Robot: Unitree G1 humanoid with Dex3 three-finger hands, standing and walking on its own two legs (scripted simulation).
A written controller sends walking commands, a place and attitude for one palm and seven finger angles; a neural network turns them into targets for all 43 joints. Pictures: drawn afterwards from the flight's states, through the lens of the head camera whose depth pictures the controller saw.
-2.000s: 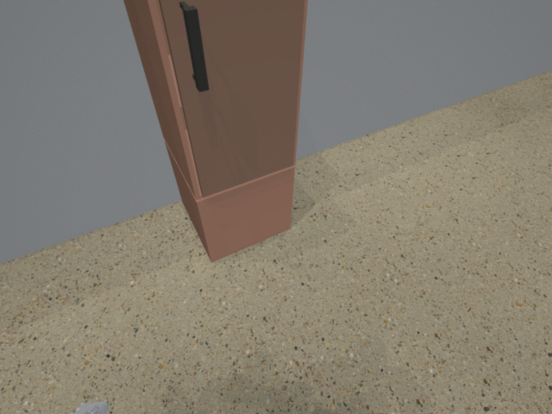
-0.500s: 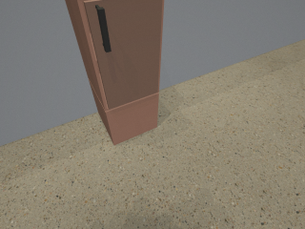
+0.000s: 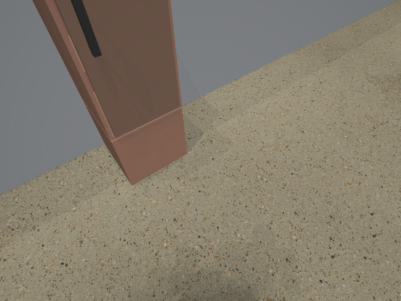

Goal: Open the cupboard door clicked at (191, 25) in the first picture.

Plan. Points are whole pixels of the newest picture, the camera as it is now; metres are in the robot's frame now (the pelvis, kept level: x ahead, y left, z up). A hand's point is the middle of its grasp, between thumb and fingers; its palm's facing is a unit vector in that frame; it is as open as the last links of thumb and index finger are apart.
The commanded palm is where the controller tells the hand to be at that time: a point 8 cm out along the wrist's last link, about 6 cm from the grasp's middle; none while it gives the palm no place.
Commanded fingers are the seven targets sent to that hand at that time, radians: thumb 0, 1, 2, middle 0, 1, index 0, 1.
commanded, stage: walk to a spot facing it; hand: left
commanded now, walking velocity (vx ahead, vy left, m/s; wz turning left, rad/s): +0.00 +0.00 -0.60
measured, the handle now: (83, 24) +0.78 +0.41 +0.16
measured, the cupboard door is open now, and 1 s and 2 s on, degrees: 0 0 0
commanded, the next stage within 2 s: turn to face it in 1.90 s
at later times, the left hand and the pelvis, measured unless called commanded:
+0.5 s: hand out of the picture +0.08 +0.23 -0.16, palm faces -0.17 -0.96 -0.24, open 7.4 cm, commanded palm none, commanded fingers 0.00 0.90 0.90 -0.20 -0.30 -0.20 -0.30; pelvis -0.02 +0.04 +0.01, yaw -14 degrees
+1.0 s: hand (166, 282) +0.18 +0.10 -0.14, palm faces -0.56 -0.80 -0.22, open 7.4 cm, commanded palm none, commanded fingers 0.00 0.90 0.90 -0.20 -0.30 -0.20 -0.30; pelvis -0.03 +0.01 +0.00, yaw -34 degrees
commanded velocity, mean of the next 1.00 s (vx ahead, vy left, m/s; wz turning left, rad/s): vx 0.10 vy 0.00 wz -0.59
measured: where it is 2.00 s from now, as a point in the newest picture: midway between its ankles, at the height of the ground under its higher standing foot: outside the picture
